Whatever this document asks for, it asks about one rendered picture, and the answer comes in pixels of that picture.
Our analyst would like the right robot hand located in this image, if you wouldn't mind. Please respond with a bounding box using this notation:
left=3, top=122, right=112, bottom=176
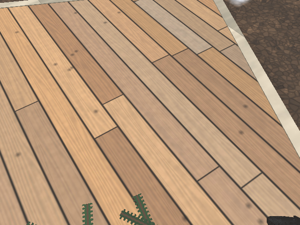
left=266, top=216, right=300, bottom=225

